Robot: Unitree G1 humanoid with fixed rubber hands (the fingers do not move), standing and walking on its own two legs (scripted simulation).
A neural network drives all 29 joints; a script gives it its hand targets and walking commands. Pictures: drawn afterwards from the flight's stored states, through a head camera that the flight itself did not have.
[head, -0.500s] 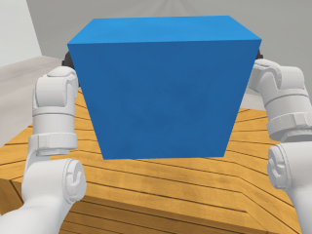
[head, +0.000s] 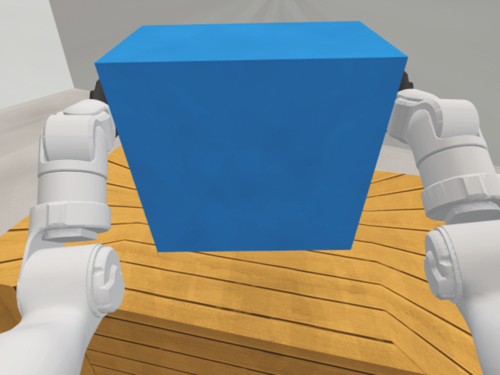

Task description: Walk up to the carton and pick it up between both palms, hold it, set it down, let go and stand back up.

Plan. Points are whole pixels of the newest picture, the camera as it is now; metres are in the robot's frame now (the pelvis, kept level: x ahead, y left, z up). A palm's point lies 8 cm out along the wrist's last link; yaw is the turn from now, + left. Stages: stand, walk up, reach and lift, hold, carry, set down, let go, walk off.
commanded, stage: hold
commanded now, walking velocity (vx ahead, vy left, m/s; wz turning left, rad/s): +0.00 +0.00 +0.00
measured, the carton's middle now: (252, 143) +0.38 +0.00 +0.28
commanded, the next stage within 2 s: none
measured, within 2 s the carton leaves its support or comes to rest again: neither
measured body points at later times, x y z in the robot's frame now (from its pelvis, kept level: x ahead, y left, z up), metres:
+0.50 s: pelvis +0.00 +0.02 +0.00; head -0.10 +0.03 +0.44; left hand +0.38 +0.21 +0.32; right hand +0.38 -0.20 +0.35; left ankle -0.01 +0.15 -0.75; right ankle +0.02 -0.10 -0.75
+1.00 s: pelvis +0.01 +0.00 +0.00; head -0.08 +0.01 +0.44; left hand +0.39 +0.21 +0.32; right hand +0.39 -0.20 +0.34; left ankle -0.01 +0.15 -0.75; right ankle +0.02 -0.10 -0.75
